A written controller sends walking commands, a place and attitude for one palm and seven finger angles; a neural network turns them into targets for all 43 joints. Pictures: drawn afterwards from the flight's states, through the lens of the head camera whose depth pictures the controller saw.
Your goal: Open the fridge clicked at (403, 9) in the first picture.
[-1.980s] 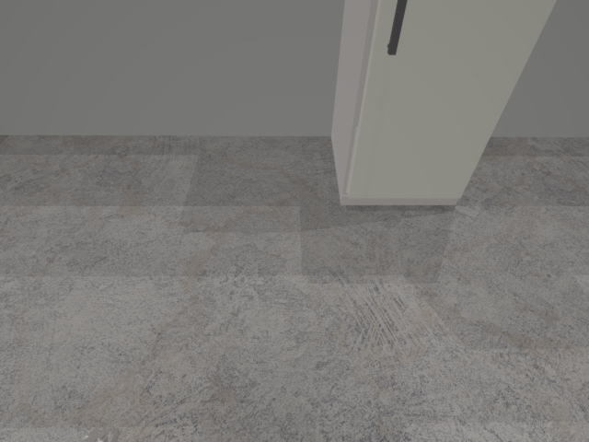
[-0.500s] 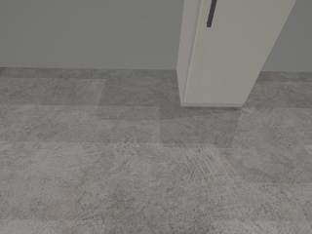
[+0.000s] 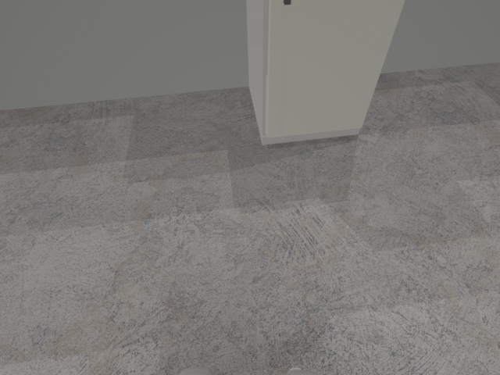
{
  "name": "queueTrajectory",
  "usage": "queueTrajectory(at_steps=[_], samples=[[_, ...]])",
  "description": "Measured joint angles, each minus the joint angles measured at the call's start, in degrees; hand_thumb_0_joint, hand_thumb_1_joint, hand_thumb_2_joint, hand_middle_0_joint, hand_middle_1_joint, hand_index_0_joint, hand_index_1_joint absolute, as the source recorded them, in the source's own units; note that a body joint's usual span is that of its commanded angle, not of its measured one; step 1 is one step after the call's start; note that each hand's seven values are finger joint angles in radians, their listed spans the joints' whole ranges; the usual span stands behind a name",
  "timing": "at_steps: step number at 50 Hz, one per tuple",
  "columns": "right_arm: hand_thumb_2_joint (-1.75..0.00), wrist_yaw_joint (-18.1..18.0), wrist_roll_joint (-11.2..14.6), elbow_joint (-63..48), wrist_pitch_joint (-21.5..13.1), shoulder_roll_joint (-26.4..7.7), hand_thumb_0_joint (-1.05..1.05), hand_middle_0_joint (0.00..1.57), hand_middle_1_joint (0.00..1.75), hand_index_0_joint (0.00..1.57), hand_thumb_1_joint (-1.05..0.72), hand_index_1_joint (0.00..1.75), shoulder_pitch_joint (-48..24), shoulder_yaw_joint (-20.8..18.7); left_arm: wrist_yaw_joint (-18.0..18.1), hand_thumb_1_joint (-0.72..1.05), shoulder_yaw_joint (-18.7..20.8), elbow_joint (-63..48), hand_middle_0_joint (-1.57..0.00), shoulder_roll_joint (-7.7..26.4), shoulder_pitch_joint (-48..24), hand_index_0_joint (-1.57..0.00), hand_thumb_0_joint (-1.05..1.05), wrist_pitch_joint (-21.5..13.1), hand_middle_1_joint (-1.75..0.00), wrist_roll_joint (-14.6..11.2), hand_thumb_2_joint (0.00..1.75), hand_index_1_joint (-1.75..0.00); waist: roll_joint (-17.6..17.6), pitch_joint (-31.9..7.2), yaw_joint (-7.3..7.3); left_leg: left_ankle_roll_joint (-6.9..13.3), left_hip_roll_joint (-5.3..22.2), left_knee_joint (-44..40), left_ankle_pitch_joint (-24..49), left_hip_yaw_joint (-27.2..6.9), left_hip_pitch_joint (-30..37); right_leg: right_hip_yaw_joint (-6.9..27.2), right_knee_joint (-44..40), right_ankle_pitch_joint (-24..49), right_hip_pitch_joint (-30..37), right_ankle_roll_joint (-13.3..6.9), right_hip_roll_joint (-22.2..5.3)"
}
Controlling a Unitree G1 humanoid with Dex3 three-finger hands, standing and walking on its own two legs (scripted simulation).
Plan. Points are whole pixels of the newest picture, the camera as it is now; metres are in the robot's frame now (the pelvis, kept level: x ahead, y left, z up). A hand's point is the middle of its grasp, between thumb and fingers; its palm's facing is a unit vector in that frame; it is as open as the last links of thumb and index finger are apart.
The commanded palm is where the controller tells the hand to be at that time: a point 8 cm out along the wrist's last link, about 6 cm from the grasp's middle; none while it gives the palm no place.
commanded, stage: walk to a spot facing it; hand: left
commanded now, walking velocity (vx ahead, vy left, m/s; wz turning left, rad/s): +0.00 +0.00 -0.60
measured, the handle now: out of the picture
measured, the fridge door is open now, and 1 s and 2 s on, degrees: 0 0 0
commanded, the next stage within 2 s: turn to face it in 1.80 s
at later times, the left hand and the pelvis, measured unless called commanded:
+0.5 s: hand (132, 368) +0.14 +0.23 -0.14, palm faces -0.22 -0.95 -0.21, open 7.4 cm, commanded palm none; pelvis +0.02 +0.03 +0.03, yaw -17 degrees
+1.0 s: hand (256, 269) +0.35 +0.02 -0.15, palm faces -0.51 -0.84 -0.18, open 7.2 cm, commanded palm none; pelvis +0.17 -0.10 +0.02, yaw -30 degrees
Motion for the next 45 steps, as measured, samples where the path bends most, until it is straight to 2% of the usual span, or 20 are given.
queueTrajectory(at_steps=[3, 6, 11, 14, 15, 16, 18, 21, 24, 28, 31, 33, 35, 37, 38, 40, 41, 43, 45], samples=[[-0.90, 0.01, 0.04, -0.20, 0.54, -0.20, 0.01, 0.20, 0.30, 0.20, -0.91, 0.30, -0.99, -0.49, 0.67, 0.90, -0.07, -0.82, -0.20, -1.29, 0.70, -0.20, 0.01, -0.21, -0.30, -0.09, 0.90, -0.30, 0.04, 0.67, 0.63, 0.09, -2.59, 12.17, -1.73, -3.57, -4.85, 1.14, -3.28, 2.69, 0.25, -0.13, 0.43], [-0.90, 0.17, -0.09, -1.30, -0.02, -0.12, 0.01, 0.20, 0.30, 0.20, -0.91, 0.30, -1.57, -0.50, 0.81, 0.90, 0.02, -0.71, -0.20, -1.62, 1.74, -0.20, 0.01, -0.03, -0.30, -0.13, 0.90, -0.30, -0.68, 0.21, 0.71, -0.21, -3.29, 12.58, 0.11, -3.83, -5.33, 3.08, -8.12, 6.09, 1.06, 0.03, 0.76], [-0.90, 0.51, -0.03, -2.85, -1.07, -0.18, 0.01, 0.20, 0.30, 0.20, -0.91, 0.30, -1.30, -0.43, 0.35, 0.90, 0.62, -0.23, -0.20, -0.85, 3.66, -0.20, 0.01, -0.15, -0.30, 0.05, 0.90, -0.30, -2.08, -2.70, 1.30, 0.17, -4.08, 1.62, -0.93, -3.59, -0.72, 6.70, -14.06, 9.90, 1.57, 0.22, 1.55], [-0.90, 0.45, 0.35, -3.58, -2.47, -0.16, 0.01, 0.20, 0.30, 0.20, -0.91, 0.30, -0.35, -0.33, 0.16, 0.90, 1.32, -0.18, -0.20, 0.30, 4.36, -0.20, 0.01, 0.00, -0.30, 0.06, 0.90, -0.30, -3.02, -4.55, 1.56, 1.54, -5.01, -11.26, 0.08, -3.38, 5.27, 8.72, -14.70, 10.45, 0.93, 1.04, 2.27], [-0.90, 0.29, 0.39, -4.02, -3.16, -0.39, 0.01, 0.20, 0.30, 0.20, -0.91, 0.30, 0.31, -0.22, 0.09, 0.90, 1.60, -0.27, -0.20, 0.60, 4.64, -0.20, 0.01, 0.17, -0.30, -0.05, 0.90, -0.30, -2.65, -5.24, 1.27, 2.41, -4.67, -16.78, 0.80, -3.51, 7.98, 8.69, -13.01, 8.43, -0.03, 1.46, 3.01], [-0.90, -0.01, 0.18, -4.14, -3.79, -0.29, 0.00, 0.20, 0.30, 0.20, -0.91, 0.30, 0.83, -0.19, -0.07, 0.90, 2.04, -0.09, -0.20, 1.06, 4.47, -0.20, 0.01, 0.48, -0.30, -0.28, 0.90, -0.30, -2.80, -5.40, 0.72, 2.99, -4.53, -18.99, 5.11, -3.27, 8.84, 8.02, -9.43, 3.33, -1.40, 1.79, 3.14], [-0.90, -0.21, -0.02, -4.06, -4.31, -0.02, 0.00, 0.20, 0.30, 0.20, -0.91, 0.30, 2.52, 0.07, -0.67, 0.90, 2.99, 0.29, -0.20, 1.92, 3.95, -0.20, 0.01, 0.96, -0.30, -0.14, 0.90, -0.30, -3.07, -5.49, 0.15, 3.48, -3.94, -19.37, 7.01, -2.14, 10.36, 3.20, 0.77, -1.96, -5.00, 2.80, 1.69], [-0.90, -0.26, -0.41, -2.89, -4.66, 0.35, 0.00, 0.20, 0.30, 0.20, -0.91, 0.30, 5.89, 0.50, -1.83, 0.91, 4.10, -0.17, -0.20, 3.28, 3.29, -0.20, 0.01, 0.79, -0.30, 0.49, 0.90, -0.30, -2.95, -6.17, 0.05, 3.21, -2.31, -22.57, 6.53, -0.26, 13.97, -2.06, 15.18, 0.84, -10.51, 4.11, -1.38], [-0.90, -0.49, -0.53, -1.39, -5.32, 0.87, 0.00, 0.20, 0.30, 0.20, -0.91, 0.30, 8.84, 0.90, -2.35, 0.91, 4.58, -0.87, -0.19, 4.21, 2.32, -0.19, 0.01, 0.44, -0.30, 0.73, 0.90, -0.30, -3.04, -6.11, 0.12, 2.77, -1.09, -25.11, 6.24, 2.09, 17.06, -3.75, 22.46, 5.09, -14.07, 4.83, -4.61], [-0.90, -0.64, -0.60, 0.30, -6.43, 1.91, 0.00, 0.20, 0.30, 0.20, -0.91, 0.30, 12.20, 1.32, -2.60, 0.91, 4.20, -0.83, -0.19, 4.30, 0.10, -0.19, 0.01, 0.58, -0.30, 0.86, 0.90, -0.30, -3.10, -4.64, -0.60, 1.87, 0.22, -26.90, 4.68, 5.70, 20.98, -5.45, 20.52, 7.25, -15.58, 5.20, -8.12], [-0.90, -0.59, -0.94, 1.65, -6.77, 2.64, 0.00, 0.20, 0.30, 0.20, -0.91, 0.30, 14.38, 1.55, -2.80, 0.91, 3.39, -0.43, -0.19, 3.56, -2.73, -0.19, 0.01, 0.78, -0.30, 0.71, 0.90, -0.30, -2.82, -2.66, -1.90, 0.67, 1.36, -27.33, 2.82, 8.38, 23.81, -7.77, 12.40, 7.20, -14.52, 4.47, -9.32], [-0.90, -0.42, -1.16, 2.81, -6.68, 2.93, 0.00, 0.20, 0.30, 0.20, -0.91, 0.30, 15.68, 1.54, -2.90, 0.91, 2.74, -0.36, -0.19, 2.86, -4.94, -0.19, 0.01, 0.59, -0.30, 0.57, 0.90, -0.30, -2.44, -1.26, -2.94, -0.43, 2.30, -26.86, 1.07, 10.13, 25.46, -9.42, 5.70, 6.38, -12.78, 3.38, -9.01], [-0.90, -0.23, -1.14, 4.17, -6.39, 3.04, 0.00, 0.20, 0.30, 0.20, -0.91, 0.30, 17.01, 1.48, -2.91, 0.91, 2.12, -0.61, -0.19, 2.17, -7.03, -0.19, 0.01, -0.15, -0.30, 0.46, 0.90, -0.30, -1.86, 0.01, -3.84, -1.67, 3.72, -24.72, -1.46, 11.66, 26.57, -11.08, -0.10, 4.84, -10.09, 1.69, -7.64], [-0.90, 0.13, -0.73, 5.60, -5.81, 3.45, 0.00, 0.20, 0.30, 0.20, -0.91, 0.30, 18.85, 1.47, -2.81, 0.91, 1.52, -1.21, -0.19, 2.08, -8.30, -0.19, 0.01, -2.02, -0.30, 0.50, 0.90, -0.30, -2.29, 0.67, -4.25, -1.95, 5.58, -15.16, -4.73, 11.95, 24.56, -12.38, -6.60, 6.01, -4.87, -0.43, -6.31], [-0.90, 0.35, -0.25, 6.23, -5.30, 3.65, 0.00, 0.20, 0.30, 0.20, -0.91, 0.30, 19.31, 1.49, -2.44, 0.91, 1.45, -1.46, -0.19, 2.03, -8.73, -0.19, 0.01, -3.27, -0.30, 0.44, 0.90, -0.30, -2.82, 0.75, -4.02, -1.44, 6.08, -4.80, -5.34, 10.22, 20.70, -12.29, -6.10, 9.18, -4.86, -1.23, -6.28], [-0.90, 0.29, 0.27, 7.18, -4.10, 3.39, 0.01, 0.20, 0.30, 0.20, -0.91, 0.30, 17.36, 1.19, -1.52, 0.91, 1.14, -1.51, -0.19, 1.15, -9.26, -0.19, 0.01, -4.71, -0.30, -0.33, 0.90, -0.30, -2.16, 2.28, -4.17, -0.15, 5.43, 15.97, -5.34, 3.62, 11.40, -12.18, -2.02, 6.86, -4.92, -1.34, -5.26], [-0.90, 0.27, 0.26, 7.19, -3.82, 3.30, 0.01, 0.20, 0.30, 0.20, -0.91, 0.30, 16.01, 0.98, -1.17, 0.91, 0.90, -1.33, -0.19, 0.79, -8.96, -0.19, 0.01, -4.93, -0.30, -0.53, 0.90, -0.30, -2.00, 2.67, -4.36, 0.24, 4.86, 22.77, -3.56, 1.55, 7.09, -12.02, -2.11, 5.63, -3.82, -1.18, -4.72], [-0.90, 0.34, -0.15, 6.34, -3.74, 3.16, 0.01, 0.20, 0.30, 0.20, -0.91, 0.30, 13.31, 0.62, -0.39, 0.91, 0.53, -0.29, -0.19, 0.00, -7.84, -0.20, 0.01, -4.79, -0.30, -0.59, 0.90, -0.30, -1.68, 2.55, -4.67, 0.60, 4.91, 27.81, 0.37, -0.03, -0.18, -11.69, -4.81, 5.03, -0.78, -0.79, -3.65], [-0.90, 0.45, -0.58, 4.79, -3.72, 3.18, 0.01, 0.20, 0.30, 0.20, -0.91, 0.30, 10.76, 0.35, 0.16, 0.91, 0.33, 1.17, -0.20, -0.83, -6.21, -0.20, 0.01, -4.52, -0.30, -0.29, 0.90, -0.30, -1.53, 1.45, -4.82, 0.38, 5.55, 25.13, 2.82, 0.15, -5.66, -11.09, -8.14, 5.71, 1.90, -0.45, -2.89]])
